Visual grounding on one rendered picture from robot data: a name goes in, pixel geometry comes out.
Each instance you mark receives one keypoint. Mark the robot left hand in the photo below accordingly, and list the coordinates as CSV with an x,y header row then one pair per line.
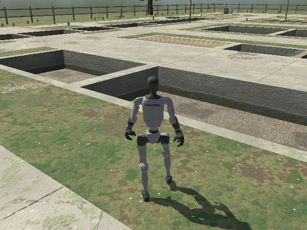
x,y
130,133

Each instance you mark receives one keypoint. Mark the left robot upper arm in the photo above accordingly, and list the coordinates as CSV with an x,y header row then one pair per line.
x,y
135,109

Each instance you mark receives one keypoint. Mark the robot left forearm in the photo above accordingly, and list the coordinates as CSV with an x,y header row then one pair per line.
x,y
129,126

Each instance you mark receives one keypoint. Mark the left robot shin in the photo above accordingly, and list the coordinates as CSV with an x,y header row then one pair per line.
x,y
144,178

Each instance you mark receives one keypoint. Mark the robot shin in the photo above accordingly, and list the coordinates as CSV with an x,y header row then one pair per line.
x,y
144,178
167,163

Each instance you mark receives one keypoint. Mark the robot right forearm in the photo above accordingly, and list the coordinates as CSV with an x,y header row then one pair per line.
x,y
177,128

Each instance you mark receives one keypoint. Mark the right robot upper arm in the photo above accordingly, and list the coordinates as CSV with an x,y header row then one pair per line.
x,y
170,109

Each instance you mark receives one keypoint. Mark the right robot shin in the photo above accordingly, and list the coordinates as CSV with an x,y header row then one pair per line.
x,y
167,163

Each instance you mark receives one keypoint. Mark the robot right hand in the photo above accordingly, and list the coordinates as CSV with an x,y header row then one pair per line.
x,y
180,139

